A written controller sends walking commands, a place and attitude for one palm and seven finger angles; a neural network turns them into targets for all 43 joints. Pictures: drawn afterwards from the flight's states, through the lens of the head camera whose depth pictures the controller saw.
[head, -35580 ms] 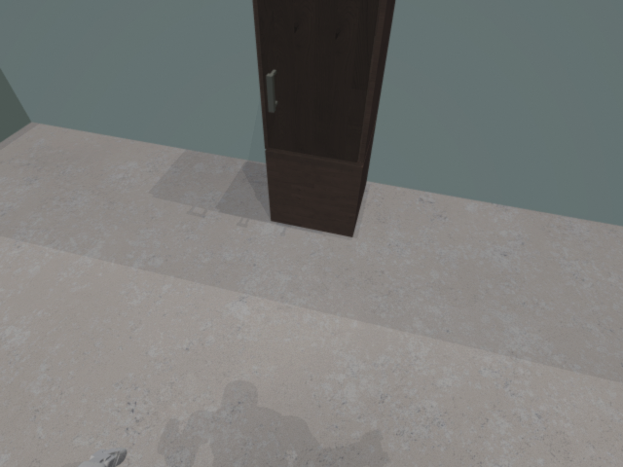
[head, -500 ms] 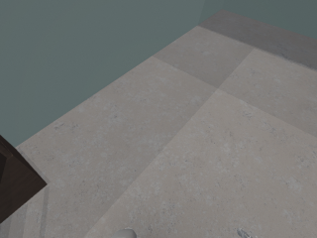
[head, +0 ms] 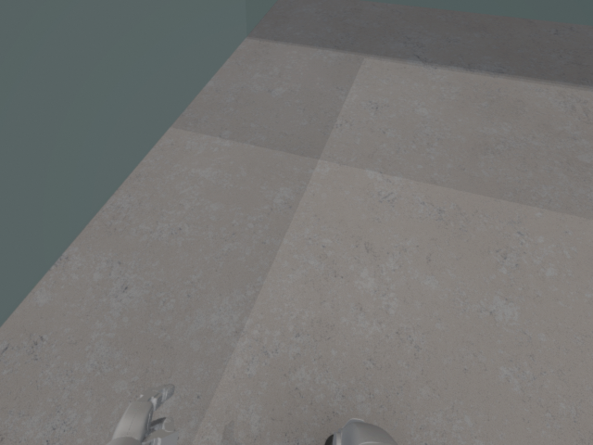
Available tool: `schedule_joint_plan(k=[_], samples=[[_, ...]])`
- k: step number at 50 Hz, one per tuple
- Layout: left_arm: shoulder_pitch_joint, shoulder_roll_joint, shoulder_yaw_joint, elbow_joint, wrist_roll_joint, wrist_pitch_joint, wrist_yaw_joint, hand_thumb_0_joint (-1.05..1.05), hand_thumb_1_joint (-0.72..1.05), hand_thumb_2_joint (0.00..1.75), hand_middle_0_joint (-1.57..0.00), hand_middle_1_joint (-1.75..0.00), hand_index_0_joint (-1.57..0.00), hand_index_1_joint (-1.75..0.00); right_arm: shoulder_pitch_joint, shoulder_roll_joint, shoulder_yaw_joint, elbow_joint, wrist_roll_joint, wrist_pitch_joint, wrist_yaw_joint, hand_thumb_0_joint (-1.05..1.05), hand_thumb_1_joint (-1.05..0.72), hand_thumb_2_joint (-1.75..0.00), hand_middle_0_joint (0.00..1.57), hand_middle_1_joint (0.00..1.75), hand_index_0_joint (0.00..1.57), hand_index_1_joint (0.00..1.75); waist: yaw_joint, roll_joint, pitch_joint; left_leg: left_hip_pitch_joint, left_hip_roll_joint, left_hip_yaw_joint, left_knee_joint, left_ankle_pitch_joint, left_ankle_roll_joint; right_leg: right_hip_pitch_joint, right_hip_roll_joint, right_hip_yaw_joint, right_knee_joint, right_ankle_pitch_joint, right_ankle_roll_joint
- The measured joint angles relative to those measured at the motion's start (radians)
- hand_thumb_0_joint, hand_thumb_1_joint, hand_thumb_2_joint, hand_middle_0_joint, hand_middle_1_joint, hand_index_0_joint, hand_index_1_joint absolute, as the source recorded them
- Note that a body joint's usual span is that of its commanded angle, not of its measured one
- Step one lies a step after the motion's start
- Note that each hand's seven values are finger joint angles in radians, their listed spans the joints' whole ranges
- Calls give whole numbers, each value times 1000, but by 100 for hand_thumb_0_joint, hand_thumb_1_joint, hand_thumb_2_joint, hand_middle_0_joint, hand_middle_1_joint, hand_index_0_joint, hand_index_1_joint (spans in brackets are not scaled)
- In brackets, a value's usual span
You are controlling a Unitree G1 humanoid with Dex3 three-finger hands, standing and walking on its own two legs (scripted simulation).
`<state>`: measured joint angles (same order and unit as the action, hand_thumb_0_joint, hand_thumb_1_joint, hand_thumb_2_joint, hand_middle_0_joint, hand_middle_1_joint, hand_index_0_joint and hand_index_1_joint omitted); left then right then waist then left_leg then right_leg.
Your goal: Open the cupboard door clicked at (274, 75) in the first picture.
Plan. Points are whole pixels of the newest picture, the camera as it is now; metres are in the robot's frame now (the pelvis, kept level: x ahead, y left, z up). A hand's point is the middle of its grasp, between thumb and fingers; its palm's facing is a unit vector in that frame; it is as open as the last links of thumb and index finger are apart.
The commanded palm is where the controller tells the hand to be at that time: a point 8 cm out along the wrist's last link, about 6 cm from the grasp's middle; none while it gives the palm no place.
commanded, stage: walk to a spot facing it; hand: left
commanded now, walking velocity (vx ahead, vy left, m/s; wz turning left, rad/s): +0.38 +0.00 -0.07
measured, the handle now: out of the picture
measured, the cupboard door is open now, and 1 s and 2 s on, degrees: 53 53 53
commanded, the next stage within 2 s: turn to face it in 0.68 s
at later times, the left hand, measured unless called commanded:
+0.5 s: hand out of the picture +0.12 +0.13 -0.15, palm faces +0.14 -0.98 -0.15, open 7.4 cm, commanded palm none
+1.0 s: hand (231, 208) +0.58 +0.16 -0.14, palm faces +0.04 -0.97 -0.26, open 7.3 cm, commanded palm none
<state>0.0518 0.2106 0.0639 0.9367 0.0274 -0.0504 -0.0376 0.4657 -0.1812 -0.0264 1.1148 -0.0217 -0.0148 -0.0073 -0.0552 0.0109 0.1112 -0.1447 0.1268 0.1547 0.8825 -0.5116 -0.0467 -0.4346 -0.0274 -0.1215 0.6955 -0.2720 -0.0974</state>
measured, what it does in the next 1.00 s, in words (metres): walks ahead: left foot, then right foot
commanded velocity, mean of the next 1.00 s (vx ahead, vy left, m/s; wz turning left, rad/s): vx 0.26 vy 0.00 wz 0.19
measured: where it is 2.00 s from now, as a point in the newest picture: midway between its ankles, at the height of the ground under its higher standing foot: (332, 320)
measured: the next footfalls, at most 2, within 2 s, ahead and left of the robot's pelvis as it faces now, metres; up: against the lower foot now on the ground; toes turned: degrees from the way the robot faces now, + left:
left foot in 0.54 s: +0.39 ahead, +0.09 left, +0.00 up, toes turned +8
right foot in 0.94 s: +0.59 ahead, -0.15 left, +0.00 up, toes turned -3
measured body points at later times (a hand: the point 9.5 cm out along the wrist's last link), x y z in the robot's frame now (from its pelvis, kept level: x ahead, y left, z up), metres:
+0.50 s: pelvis +0.24 -0.02 +0.01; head +0.27 -0.01 +0.46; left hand +0.12 +0.18 -0.14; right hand +0.38 -0.23 -0.13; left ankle +0.36 +0.09 -0.70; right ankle +0.07 -0.06 -0.71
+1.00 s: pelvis +0.47 -0.05 +0.01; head +0.52 -0.06 +0.45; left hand +0.58 +0.21 -0.12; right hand +0.39 -0.27 -0.15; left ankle +0.36 +0.07 -0.69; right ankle +0.55 -0.15 -0.72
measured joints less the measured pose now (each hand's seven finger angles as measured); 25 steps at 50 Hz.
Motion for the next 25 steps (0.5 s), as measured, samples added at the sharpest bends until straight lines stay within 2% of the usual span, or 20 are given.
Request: schedule_joint_plan(k=[2,3,5,10,15,21,23,25], samples=[[18,-13,-5,9,-10,-7,13,0,91,90,-20,-29,-20,-30,-37,2,-7,8,5,7,2,1,-91,-90,20,30,20,30,1,-5,8,-125,-15,-60,243,55,17,60,13,-5,-32,-9,-2],[35,-20,-8,17,-12,-6,19,0,91,90,-20,-29,-20,-30,-57,3,-10,4,4,7,0,1,-91,-90,20,30,20,30,1,-8,4,-178,-15,-73,297,93,19,94,21,-6,-68,-4,-3],[77,-35,-15,40,-13,-4,26,0,91,90,-20,-29,-20,-30,-99,6,-16,-14,1,6,-2,1,-91,-90,20,30,20,30,2,-13,-11,-270,-7,-83,310,158,18,161,39,-6,-151,9,-10],[172,-23,4,86,-15,-24,43,-3,96,90,-21,-30,-20,-30,-190,18,-27,-69,-6,3,4,1,-91,-90,20,30,20,30,22,-12,-57,-415,6,-101,185,285,7,294,79,-6,-321,31,-22],[270,-43,-13,143,-12,-35,42,-2,94,90,-20,-30,-20,-30,-267,19,-31,-93,-2,7,13,0,-92,-90,20,30,20,30,49,1,-81,-465,-3,-103,82,360,7,406,103,-4,-407,3,-20],[372,-82,-34,198,-6,-37,49,0,92,90,-20,-30,-20,-30,-356,20,-24,-103,3,9,24,0,-91,-90,20,30,20,30,94,-14,-63,-443,-41,-68,-66,360,34,525,100,-9,-445,-75,-1],[400,-90,-39,216,-4,-34,51,0,91,90,-20,-30,-20,-30,-384,23,-19,-107,3,4,24,0,-91,-90,20,30,20,30,107,-29,-48,-411,-67,-45,-133,332,53,558,88,-11,-437,-113,10],[425,-96,-41,236,-3,-30,51,0,91,90,-20,-30,-20,-30,-402,26,-14,-113,1,-8,20,0,-91,-90,20,30,20,30,109,-44,-35,-360,-104,-18,-201,305,81,576,69,-18,-388,-163,22]])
